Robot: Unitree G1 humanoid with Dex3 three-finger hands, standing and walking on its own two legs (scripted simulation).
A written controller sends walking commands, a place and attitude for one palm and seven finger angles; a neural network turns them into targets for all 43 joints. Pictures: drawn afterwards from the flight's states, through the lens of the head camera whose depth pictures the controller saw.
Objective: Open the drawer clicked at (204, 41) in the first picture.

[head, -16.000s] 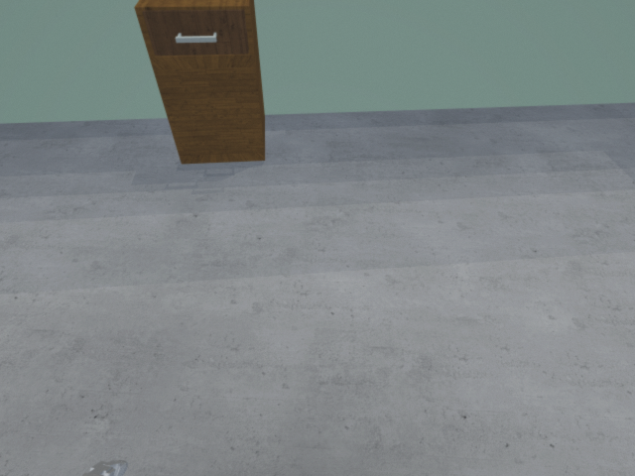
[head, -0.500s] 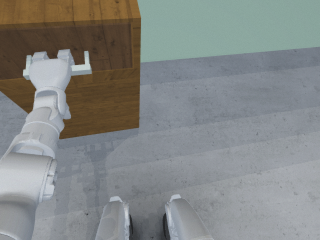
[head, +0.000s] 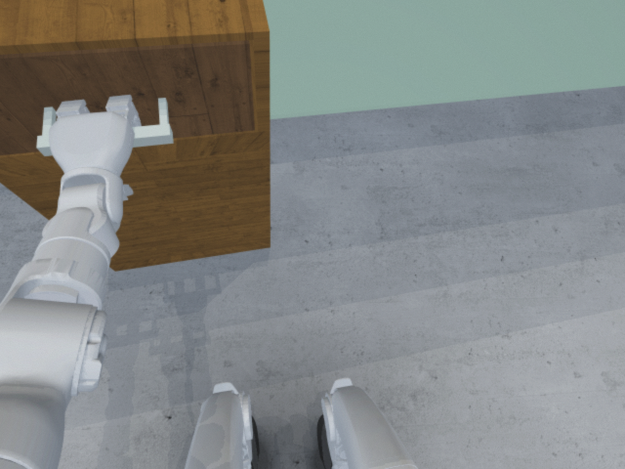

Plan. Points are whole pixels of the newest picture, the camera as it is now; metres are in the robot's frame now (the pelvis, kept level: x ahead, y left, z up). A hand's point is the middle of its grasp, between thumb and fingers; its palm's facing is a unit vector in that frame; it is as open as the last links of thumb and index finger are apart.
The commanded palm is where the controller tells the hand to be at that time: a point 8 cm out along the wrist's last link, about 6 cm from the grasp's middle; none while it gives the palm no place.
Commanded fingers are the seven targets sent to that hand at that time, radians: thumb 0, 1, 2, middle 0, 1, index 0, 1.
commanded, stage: close the thumb around the handle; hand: left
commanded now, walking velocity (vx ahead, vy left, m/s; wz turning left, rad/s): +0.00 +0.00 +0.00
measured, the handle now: (108, 126) +0.56 +0.23 +0.00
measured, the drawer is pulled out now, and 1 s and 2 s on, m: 0.00 0.02 0.12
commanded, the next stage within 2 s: pull the drawer open in 0.34 s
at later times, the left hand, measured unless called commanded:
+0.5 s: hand (112, 166) +0.52 +0.22 -0.03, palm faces -0.06 -0.04 -1.00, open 5.0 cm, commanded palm +0.50 +0.20 +0.02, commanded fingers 0.00 0.90 0.90 -0.40 -1.35 -0.40 -1.35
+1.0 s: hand (112, 184) +0.49 +0.22 -0.02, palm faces -0.05 -0.06 -1.00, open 5.4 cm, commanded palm +0.45 +0.21 +0.02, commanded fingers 0.00 0.90 0.90 -0.40 -1.35 -0.40 -1.35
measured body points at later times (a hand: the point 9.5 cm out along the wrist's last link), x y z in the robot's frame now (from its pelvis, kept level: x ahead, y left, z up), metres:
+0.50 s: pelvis +0.01 +0.00 +0.00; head +0.17 +0.02 +0.42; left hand +0.52 +0.22 +0.03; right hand +0.01 -0.26 -0.12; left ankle +0.04 +0.10 -0.61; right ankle +0.01 -0.12 -0.61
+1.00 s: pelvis +0.04 +0.01 +0.03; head +0.18 +0.02 +0.46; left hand +0.49 +0.22 +0.03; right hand +0.07 -0.25 -0.10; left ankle +0.04 +0.10 -0.61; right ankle +0.01 -0.12 -0.61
